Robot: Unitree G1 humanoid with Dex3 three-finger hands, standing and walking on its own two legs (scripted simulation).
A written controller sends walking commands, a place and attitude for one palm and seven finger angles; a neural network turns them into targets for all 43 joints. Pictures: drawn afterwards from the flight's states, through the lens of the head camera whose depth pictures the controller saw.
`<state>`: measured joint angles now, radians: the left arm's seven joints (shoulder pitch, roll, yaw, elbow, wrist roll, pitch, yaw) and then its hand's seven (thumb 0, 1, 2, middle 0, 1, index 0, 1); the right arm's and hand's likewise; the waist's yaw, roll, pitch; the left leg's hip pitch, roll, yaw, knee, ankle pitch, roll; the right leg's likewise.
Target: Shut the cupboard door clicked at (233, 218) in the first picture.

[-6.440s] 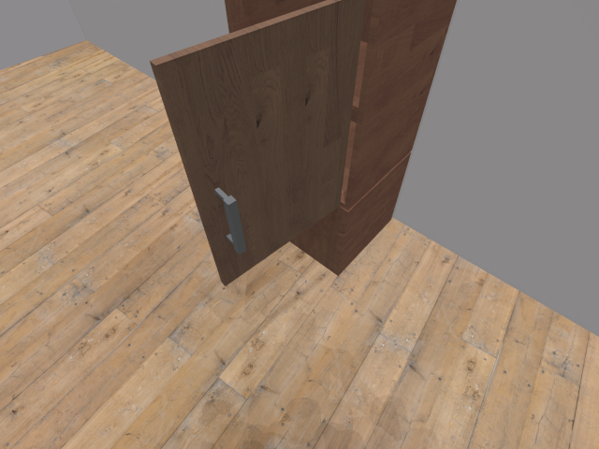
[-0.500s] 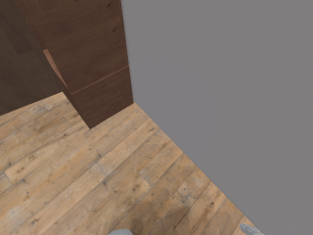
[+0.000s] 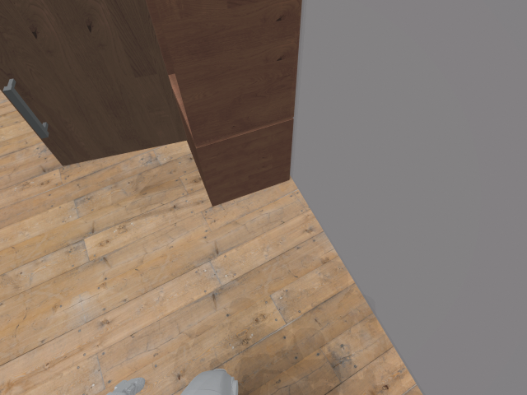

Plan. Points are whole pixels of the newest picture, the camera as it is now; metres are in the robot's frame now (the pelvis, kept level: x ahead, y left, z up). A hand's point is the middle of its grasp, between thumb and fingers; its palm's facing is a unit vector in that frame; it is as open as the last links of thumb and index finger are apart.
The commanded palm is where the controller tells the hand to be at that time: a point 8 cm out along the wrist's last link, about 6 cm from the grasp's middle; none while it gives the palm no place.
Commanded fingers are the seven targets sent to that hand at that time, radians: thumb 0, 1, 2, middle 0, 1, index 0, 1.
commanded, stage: turn to face it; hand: left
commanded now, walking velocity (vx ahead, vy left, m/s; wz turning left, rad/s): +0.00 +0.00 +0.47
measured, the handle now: (28, 109) +0.79 +0.68 -0.10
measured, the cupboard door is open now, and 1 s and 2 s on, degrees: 83 83 83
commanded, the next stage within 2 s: take the last steps up to it in 0.44 s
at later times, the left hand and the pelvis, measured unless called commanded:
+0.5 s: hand out of the picture +0.06 +0.20 -0.16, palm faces +0.21 -0.93 -0.30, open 7.4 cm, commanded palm none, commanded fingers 0.00 0.90 0.90 -0.20 -0.30 -0.20 -0.30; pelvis +0.02 -0.02 -0.01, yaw +12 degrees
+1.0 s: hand out of the picture -0.05 +0.22 -0.18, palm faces +0.40 -0.89 -0.22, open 7.4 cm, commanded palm none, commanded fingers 0.00 0.90 0.90 -0.20 -0.30 -0.20 -0.30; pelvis +0.05 +0.04 +0.00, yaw +20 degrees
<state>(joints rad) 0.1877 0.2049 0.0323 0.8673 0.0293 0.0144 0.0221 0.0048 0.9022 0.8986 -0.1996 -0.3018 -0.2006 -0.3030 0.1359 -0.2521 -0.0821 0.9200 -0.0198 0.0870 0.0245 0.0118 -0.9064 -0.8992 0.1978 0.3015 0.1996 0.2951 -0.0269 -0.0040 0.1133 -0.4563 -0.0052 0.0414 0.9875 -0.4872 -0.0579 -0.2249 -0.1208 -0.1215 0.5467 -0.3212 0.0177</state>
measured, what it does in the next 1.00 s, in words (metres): steps on the spot, turning left: left foot, then right foot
